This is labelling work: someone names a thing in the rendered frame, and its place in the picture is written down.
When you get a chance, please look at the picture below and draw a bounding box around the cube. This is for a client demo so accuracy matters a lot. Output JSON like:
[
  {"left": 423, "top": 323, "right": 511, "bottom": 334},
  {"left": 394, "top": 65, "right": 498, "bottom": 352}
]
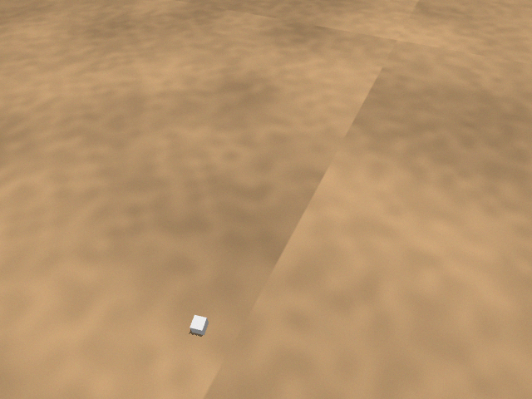
[{"left": 190, "top": 315, "right": 209, "bottom": 335}]

